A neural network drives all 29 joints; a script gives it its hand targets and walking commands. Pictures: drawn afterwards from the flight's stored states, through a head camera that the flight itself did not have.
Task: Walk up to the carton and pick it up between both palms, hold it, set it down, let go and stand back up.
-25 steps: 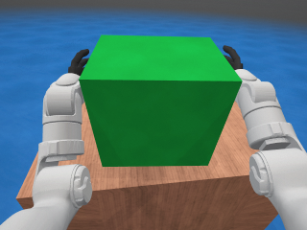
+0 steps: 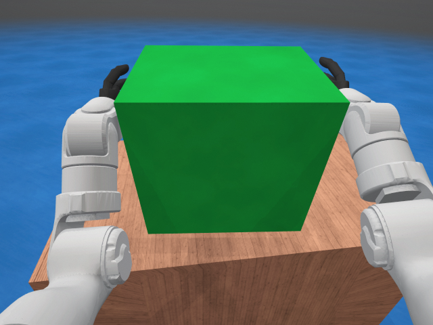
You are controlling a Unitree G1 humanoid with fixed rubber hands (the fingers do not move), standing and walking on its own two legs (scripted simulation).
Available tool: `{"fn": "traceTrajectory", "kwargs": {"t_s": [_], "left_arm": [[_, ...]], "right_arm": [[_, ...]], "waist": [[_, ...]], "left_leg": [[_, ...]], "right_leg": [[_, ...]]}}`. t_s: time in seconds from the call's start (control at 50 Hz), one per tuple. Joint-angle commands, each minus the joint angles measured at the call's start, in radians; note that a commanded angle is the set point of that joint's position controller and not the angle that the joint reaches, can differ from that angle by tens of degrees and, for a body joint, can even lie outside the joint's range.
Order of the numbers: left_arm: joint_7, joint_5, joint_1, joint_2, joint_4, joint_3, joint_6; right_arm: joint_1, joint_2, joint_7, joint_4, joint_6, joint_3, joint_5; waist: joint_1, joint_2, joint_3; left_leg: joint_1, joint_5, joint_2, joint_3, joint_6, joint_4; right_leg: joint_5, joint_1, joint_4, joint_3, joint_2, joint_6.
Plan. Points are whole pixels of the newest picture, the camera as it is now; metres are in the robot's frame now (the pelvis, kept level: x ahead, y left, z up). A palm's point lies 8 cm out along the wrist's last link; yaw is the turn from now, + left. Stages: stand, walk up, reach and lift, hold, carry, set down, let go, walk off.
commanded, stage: hold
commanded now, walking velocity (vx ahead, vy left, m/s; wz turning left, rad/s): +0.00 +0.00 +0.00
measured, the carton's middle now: (224, 139) +0.37 +0.00 +0.24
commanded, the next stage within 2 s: none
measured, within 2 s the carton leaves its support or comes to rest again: neither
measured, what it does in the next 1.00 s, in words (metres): stands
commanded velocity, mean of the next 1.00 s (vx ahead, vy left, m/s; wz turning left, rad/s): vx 0.00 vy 0.00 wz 0.00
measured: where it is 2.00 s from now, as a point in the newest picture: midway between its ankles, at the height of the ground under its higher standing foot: outside the picture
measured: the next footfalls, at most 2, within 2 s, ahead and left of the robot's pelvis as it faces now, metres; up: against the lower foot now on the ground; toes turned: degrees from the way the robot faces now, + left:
none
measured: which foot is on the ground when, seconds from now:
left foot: down 0.00-1.00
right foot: down 0.00-1.00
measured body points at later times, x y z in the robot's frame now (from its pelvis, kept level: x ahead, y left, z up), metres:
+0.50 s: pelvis +0.01 +0.00 +0.00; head -0.08 +0.01 +0.44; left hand +0.39 +0.19 +0.31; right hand +0.40 -0.18 +0.32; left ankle +0.04 +0.11 -0.75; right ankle -0.01 -0.10 -0.75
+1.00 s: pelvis +0.00 -0.01 +0.00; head -0.08 +0.01 +0.44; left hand +0.38 +0.19 +0.31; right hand +0.39 -0.19 +0.33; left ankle +0.03 +0.11 -0.75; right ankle -0.01 -0.10 -0.75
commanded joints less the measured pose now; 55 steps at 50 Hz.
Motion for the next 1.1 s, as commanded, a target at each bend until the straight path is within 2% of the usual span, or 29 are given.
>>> {"fn": "traceTrajectory", "kwargs": {"t_s": [0.0, 0.08, 0.22, 0.36, 0.42, 0.5, 0.68, 0.8, 0.92, 1.08], "left_arm": [[-0.163, -0.179, -0.73, -0.439, -0.06, -0.265, -0.067], [-0.163, -0.197, -0.779, -0.455, -0.067, -0.287, -0.079], [-0.184, -0.16, -0.713, -0.408, -0.024, -0.234, -0.068], [-0.187, -0.183, -0.712, -0.425, -0.09, -0.264, -0.066], [-0.186, -0.19, -0.705, -0.421, -0.111, -0.259, -0.065], [-0.181, -0.201, -0.701, -0.422, -0.16, -0.275, -0.064], [-0.187, -0.206, -0.723, -0.423, -0.14, -0.29, -0.054], [-0.187, -0.204, -0.723, -0.424, -0.12, -0.278, -0.065], [-0.192, -0.181, -0.705, -0.406, -0.083, -0.253, -0.063], [-0.191, -0.203, -0.758, -0.422, -0.082, -0.269, -0.074]], "right_arm": [[-0.722, 0.521, 0.183, -0.231, -0.006, 0.117, 0.128], [-0.738, 0.531, 0.181, -0.219, -0.008, 0.102, 0.132], [-0.708, 0.502, 0.166, -0.191, 0.005, 0.118, 0.156], [-0.709, 0.497, 0.162, -0.273, 0.006, 0.145, 0.194], [-0.718, 0.503, 0.159, -0.311, 0.01, 0.158, 0.207], [-0.698, 0.507, 0.153, -0.337, 0.018, 0.166, 0.207], [-0.691, 0.493, 0.15, -0.305, 0.035, 0.14, 0.183], [-0.716, 0.512, 0.149, -0.32, 0.029, 0.15, 0.187], [-0.707, 0.508, 0.151, -0.278, 0.034, 0.152, 0.183], [-0.732, 0.517, 0.158, -0.273, 0.028, 0.139, 0.178]], "waist": [[-0.003, 0.019, -0.244], [-0.018, 0.054, -0.295], [-0.005, 0.028, -0.269], [-0.007, 0.046, -0.293], [0.001, 0.028, -0.303], [-0.005, 0.027, -0.321], [-0.023, 0.057, -0.29], [-0.01, 0.045, -0.322], [0.005, 0.028, -0.278], [-0.005, 0.03, -0.291]], "left_leg": [[0.121, 0.033, -0.017, -0.072, -0.006, -0.021], [0.122, 0.059, -0.018, -0.079, -0.015, -0.006], [0.128, 0.114, -0.024, -0.073, -0.014, -0.006], [0.161, 0.211, -0.02, -0.079, -0.03, 0.011], [0.16, 0.213, -0.022, -0.079, -0.026, 0.016], [0.172, 0.226, -0.025, -0.078, -0.024, 0.023], [0.146, 0.147, -0.02, -0.083, -0.026, 0.008], [0.137, 0.159, -0.025, -0.081, -0.02, 0.009], [0.129, 0.141, -0.022, -0.078, -0.015, -0.005], [0.13, 0.133, -0.016, -0.082, -0.018, -0.002]], "right_leg": [[0.059, -0.052, -0.041, 0.075, -0.004, 0.033], [0.089, -0.047, -0.031, 0.08, -0.006, 0.026], [0.158, -0.004, -0.027, 0.076, -0.007, 0.039], [0.226, 0.008, -0.018, 0.065, 0.009, 0.033], [0.244, 0.015, -0.017, 0.067, 0.009, 0.038], [0.267, 0.016, -0.01, 0.07, 0.011, 0.039], [0.187, -0.013, -0.023, 0.076, 0.0, 0.03], [0.218, 0.006, -0.016, 0.082, -0.002, 0.035], [0.189, 0.004, -0.022, 0.079, -0.002, 0.036], [0.161, -0.017, -0.025, 0.078, 0.0, 0.028]]}}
